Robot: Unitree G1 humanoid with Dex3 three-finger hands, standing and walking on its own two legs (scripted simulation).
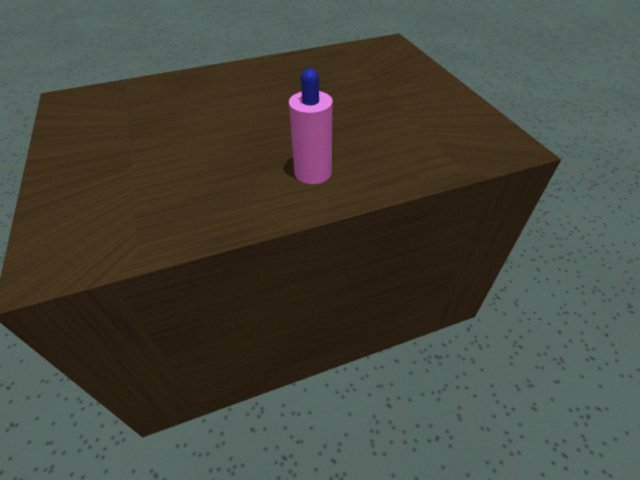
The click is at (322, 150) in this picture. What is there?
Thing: necked bottle
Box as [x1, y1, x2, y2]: [289, 68, 332, 183]
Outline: 309,68 304,70 301,75 302,91 294,94 289,99 291,136 295,176 299,180 306,183 318,183 327,179 331,173 332,100 329,95 318,90 317,73 313,69
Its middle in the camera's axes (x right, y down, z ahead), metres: -0.02 -0.23 +0.79
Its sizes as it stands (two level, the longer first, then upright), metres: 0.084 0.084 0.233
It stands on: a support 0.70 m high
